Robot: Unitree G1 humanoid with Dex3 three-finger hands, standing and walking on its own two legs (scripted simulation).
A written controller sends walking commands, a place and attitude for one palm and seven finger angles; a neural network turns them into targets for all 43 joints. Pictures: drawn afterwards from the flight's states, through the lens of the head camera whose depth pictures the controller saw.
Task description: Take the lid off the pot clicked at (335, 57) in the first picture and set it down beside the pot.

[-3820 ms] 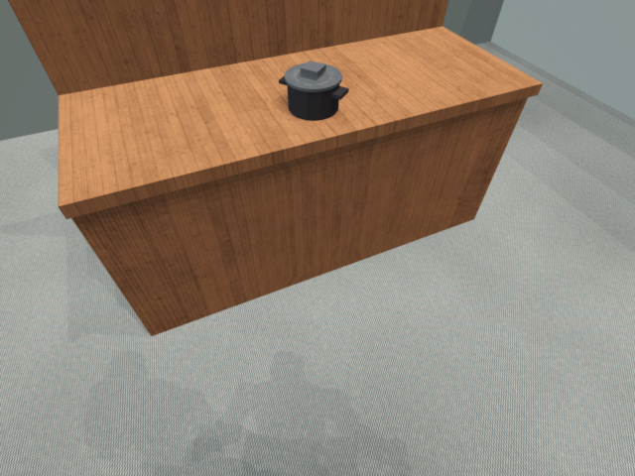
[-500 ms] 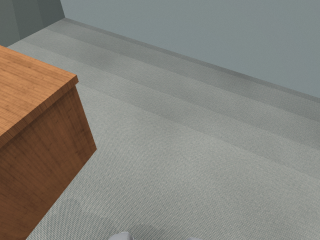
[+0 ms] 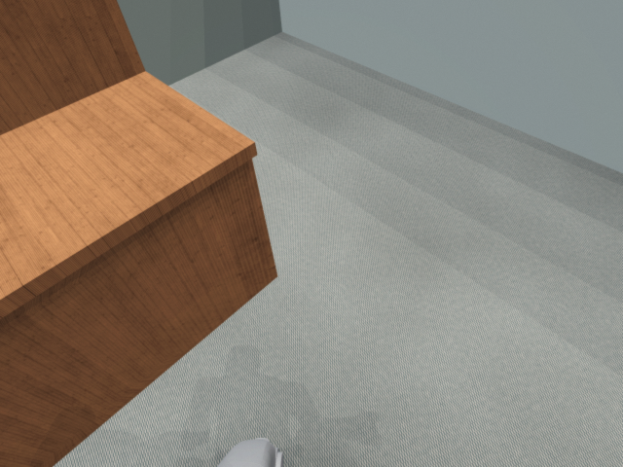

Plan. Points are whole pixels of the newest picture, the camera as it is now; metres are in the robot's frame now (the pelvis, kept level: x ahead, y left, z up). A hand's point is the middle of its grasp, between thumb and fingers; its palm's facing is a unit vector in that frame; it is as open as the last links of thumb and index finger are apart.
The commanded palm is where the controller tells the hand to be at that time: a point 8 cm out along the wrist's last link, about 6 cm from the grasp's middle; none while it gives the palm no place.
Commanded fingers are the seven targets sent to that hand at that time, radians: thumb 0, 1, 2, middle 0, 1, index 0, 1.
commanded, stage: turn to face it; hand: left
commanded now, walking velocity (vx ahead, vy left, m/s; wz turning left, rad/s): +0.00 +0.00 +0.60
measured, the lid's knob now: out of the picture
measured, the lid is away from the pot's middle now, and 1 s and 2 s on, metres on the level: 0.00 0.00 0.00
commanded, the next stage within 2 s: take the last steps up to it in 1.24 s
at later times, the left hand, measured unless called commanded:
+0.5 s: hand out of the picture +0.04 +0.23 -0.15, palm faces +0.34 -0.88 -0.34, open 7.4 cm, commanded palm none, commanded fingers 0.00 0.90 0.90 -0.20 -0.30 -0.20 -0.30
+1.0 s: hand out of the picture -0.11 +0.18 -0.19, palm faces +0.62 -0.73 -0.27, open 7.4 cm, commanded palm none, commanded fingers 0.00 0.90 0.90 -0.20 -0.30 -0.20 -0.30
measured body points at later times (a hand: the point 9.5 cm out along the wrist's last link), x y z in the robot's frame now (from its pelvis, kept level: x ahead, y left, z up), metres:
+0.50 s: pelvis +0.01 -0.02 -0.02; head +0.05 -0.04 +0.43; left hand +0.03 +0.28 -0.13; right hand +0.17 -0.23 -0.17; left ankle +0.00 +0.14 -0.74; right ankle +0.07 -0.11 -0.74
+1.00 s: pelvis +0.00 -0.02 -0.01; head +0.02 +0.01 +0.43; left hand -0.14 +0.22 -0.17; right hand +0.25 -0.16 -0.14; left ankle -0.07 +0.08 -0.74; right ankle +0.06 -0.13 -0.71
